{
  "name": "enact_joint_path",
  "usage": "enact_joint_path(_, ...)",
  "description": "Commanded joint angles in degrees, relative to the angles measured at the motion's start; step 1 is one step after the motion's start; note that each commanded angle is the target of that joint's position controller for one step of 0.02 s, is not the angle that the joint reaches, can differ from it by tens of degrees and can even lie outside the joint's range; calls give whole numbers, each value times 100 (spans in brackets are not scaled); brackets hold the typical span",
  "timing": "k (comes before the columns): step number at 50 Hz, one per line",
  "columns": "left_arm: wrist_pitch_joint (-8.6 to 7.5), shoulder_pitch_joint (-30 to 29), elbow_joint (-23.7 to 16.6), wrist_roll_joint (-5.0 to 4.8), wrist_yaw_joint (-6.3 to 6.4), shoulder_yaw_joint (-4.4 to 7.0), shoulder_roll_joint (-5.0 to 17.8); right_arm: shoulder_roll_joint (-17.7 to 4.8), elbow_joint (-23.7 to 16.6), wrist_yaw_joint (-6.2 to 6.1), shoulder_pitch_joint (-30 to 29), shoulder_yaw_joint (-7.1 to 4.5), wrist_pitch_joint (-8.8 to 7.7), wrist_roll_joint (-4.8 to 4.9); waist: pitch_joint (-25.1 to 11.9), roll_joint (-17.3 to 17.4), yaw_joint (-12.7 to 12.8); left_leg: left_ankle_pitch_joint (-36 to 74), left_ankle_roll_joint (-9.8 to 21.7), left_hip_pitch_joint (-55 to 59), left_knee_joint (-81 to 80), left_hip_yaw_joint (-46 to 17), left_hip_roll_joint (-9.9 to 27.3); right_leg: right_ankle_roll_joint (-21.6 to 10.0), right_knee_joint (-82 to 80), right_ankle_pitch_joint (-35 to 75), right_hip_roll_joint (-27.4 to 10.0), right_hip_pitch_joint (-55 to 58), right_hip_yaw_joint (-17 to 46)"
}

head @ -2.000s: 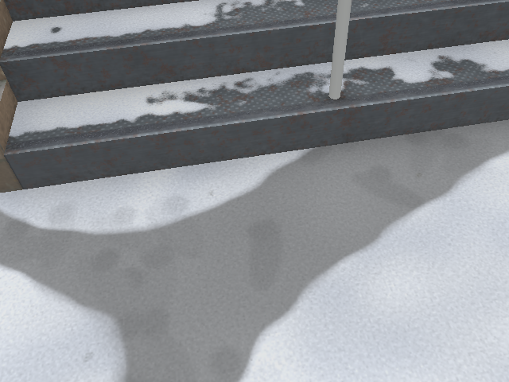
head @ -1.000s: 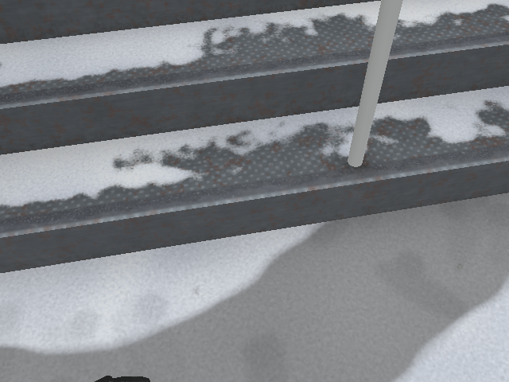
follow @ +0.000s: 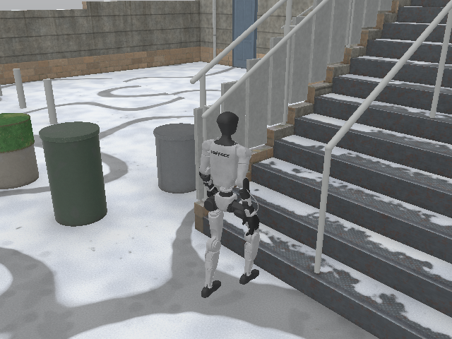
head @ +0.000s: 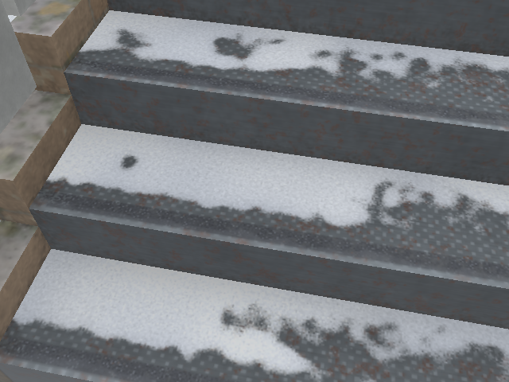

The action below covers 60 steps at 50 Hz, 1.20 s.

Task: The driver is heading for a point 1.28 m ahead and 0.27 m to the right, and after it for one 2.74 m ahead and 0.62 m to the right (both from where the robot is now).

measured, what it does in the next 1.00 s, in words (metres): climbs: right foot, then left foot 0.17 m higher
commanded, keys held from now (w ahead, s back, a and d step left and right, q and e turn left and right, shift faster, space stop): w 0.54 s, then w+e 0.46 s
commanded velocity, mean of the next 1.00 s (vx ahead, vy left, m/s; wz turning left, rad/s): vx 0.50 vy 0.00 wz -0.14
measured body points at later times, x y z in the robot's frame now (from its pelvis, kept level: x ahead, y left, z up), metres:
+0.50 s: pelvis +0.24 +0.01 +0.01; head +0.28 +0.00 +0.46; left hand +0.10 +0.22 -0.12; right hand +0.47 -0.16 -0.09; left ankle +0.34 +0.12 -0.43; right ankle +0.11 -0.09 -0.73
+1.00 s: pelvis +0.54 +0.07 +0.18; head +0.55 +0.08 +0.62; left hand +0.78 +0.19 +0.08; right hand +0.41 -0.13 +0.03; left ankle +0.49 +0.14 -0.56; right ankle +0.60 -0.08 -0.23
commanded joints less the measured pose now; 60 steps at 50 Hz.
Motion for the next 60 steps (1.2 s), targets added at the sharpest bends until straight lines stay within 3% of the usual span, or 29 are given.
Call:
enact_joint_path(1,-187,1316,163,27,135,175,558,-983,-274,-54,-326,-174,-76,21,-394,686,866,6958,393,-306,1884,-422,1472,-370,-881,-172,474,1517,-87)
enact_joint_path(2,-241,2277,481,84,176,247,687,-957,-343,-37,-529,-169,-69,98,-725,505,1299,5919,302,-968,3126,-269,1182,-469,-1426,425,297,2680,26)
enact_joint_path(3,-279,2898,602,194,218,386,1338,-522,-576,-19,-515,-62,-108,159,-1070,-577,1316,2416,113,-2331,5290,63,526,-805,-1560,1502,-1271,3717,1774)
enact_joint_path(4,-220,2640,674,82,134,475,1600,-181,-469,-2,424,-53,-63,248,-1448,-1438,623,-792,5,-3829,6733,-296,-192,-1696,-1934,2301,-2194,4302,3753)
enact_joint_path(5,-180,2036,556,-62,52,398,1118,-405,-382,-12,148,-76,18,28,-869,-501,504,-497,44,-4153,7125,-636,328,-1674,-2122,555,-1997,3515,3290)
enact_joint_path(6,-172,1574,461,-84,-10,243,555,-473,-490,51,-262,-115,28,-34,-304,-196,433,-130,40,-4338,7064,-582,540,-1488,-2425,-674,-1721,2762,2829)
enact_joint_path(8,-186,1448,511,-76,1,109,232,-356,-582,145,-497,-136,128,-81,236,3,187,321,-31,-4472,7145,-486,775,-1100,-2822,-1041,-1297,1869,2189)
enact_joint_path(15,-333,2322,941,-73,59,111,522,16,-1177,166,-1372,-48,399,-172,245,-73,255,753,-417,-6109,8100,-19,938,-1171,-2651,5,-1025,1823,1460)
enact_joint_path(18,-350,2951,1152,-53,140,68,438,244,-1735,-91,-2210,59,463,-98,482,-358,487,-405,-311,-8255,10172,-89,1027,-1414,-2782,-1122,-1442,2698,2010)
enact_joint_path(22,-435,3209,1350,-1,214,-19,513,534,-2654,-194,-3508,329,367,-86,774,-164,632,-1519,33,-10170,10920,-159,1131,-1076,-2906,-1216,-1642,3569,1980)
enact_joint_path(25,-365,3136,1587,-162,307,-144,375,650,-3352,-138,-4165,557,386,-42,852,-236,626,-1673,45,-9162,9229,234,1314,-765,-3707,-488,-1171,2706,1227)
enact_joint_path(27,-199,2852,1401,-319,357,-161,376,777,-3434,-26,-3716,688,476,35,260,26,498,-513,193,-5903,6777,737,1211,-853,-4505,2390,-991,1724,507)
enact_joint_path(28,-226,2515,1106,-392,288,-207,462,577,-3116,3,-3024,594,450,135,-498,28,169,6,202,-3920,5976,1060,702,-900,-3697,5717,-768,1498,173)
enact_joint_path(30,-384,2271,853,-425,120,191,1719,-96,-2421,-46,-685,225,468,76,-2448,-1162,-923,-16,314,-2065,5300,609,201,-737,-1146,9359,-1238,2865,406)
enact_joint_path(31,-438,2024,750,-474,36,309,1806,-466,-2175,1,-172,65,420,-146,-2749,-904,-1172,-79,438,-1501,4300,27,285,-517,401,8620,-1098,2943,520)
enact_joint_path(32,-542,2392,461,-552,-90,182,889,-1153,-1711,-78,290,-180,350,-189,-2884,1012,-791,1055,982,-138,2811,-3059,2120,-106,2857,3753,21,664,661)
enact_joint_path(33,-543,2338,360,-272,-195,278,824,-1526,-1615,-130,264,-355,478,-111,-3457,1572,-686,1515,954,-253,716,-5403,2757,-33,5493,-170,822,230,1308)
enact_joint_path(34,-413,2331,101,-105,-126,253,292,-1344,-1580,-30,-631,-347,399,-30,-2800,972,-18,-57,757,-1065,599,-4930,2948,-52,6514,5,451,-359,1864)
enact_joint_path(36,-241,1403,-440,119,3,159,-104,-289,-1063,9,-1428,-131,255,0,-722,238,377,-2148,627,-2997,820,-3506,2556,-163,7062,528,-79,-1297,1024)
enact_joint_path(37,-137,1160,-651,150,70,120,-241,197,-805,26,-1381,6,156,-53,-242,336,570,-1654,436,-3481,946,-2737,2334,-268,7402,396,-159,-1654,1101)
enact_joint_path(40,78,949,-971,-64,122,-83,-678,424,-136,137,-659,18,-26,-106,90,330,702,-353,18,-2991,628,-1294,2135,-606,8078,146,2,-3124,1411)
enact_joint_path(42,142,921,-897,-116,170,-74,-600,380,-73,121,-683,34,-121,-118,234,114,789,281,-341,-3121,478,-426,2023,-536,7302,386,149,-3254,1473)
enact_joint_path(47,212,-566,-1534,-111,403,-189,-821,-117,147,181,316,38,-284,-154,157,481,424,1306,-368,-1601,-73,261,2088,-722,9333,-443,535,-5220,753)
enact_joint_path(50,282,-1253,-2011,-86,288,-299,-701,-23,222,43,646,85,-246,-31,469,202,460,830,-428,-1826,-471,663,1748,-599,7610,-506,363,-4931,383)
enact_joint_path(54,427,-1539,-2165,-51,53,-296,-542,-533,326,-327,1309,-84,-223,42,-18,537,186,2815,151,-199,-1288,998,2015,-634,5783,-1548,-149,-4319,-591)
enact_joint_path(56,435,-1081,-1906,-240,76,-373,-611,-534,-141,-394,678,-31,-126,352,-582,581,594,8900,84,-868,-303,1693,1809,-834,4091,-1785,513,-1670,-1461)
enact_joint_path(57,470,-376,-1738,-276,142,-302,-465,-930,-295,-422,790,-117,-126,329,-1126,1077,774,10854,187,-585,568,1544,2159,-850,3660,-2077,847,-761,-1518)
enact_joint_path(59,397,1090,-1394,-128,116,-52,75,-1384,-710,-197,440,-274,-95,383,-2117,1690,1225,10669,291,-140,3215,1316,2389,-1128,2158,-2627,1164,697,-516)
enact_joint_path(60,338,1066,-1430,-107,107,165,639,-1142,-1133,-62,258,-255,-166,157,-2147,915,1151,7773,24,-1792,4998,1145,1955,-1425,893,-3554,515,1563,1727)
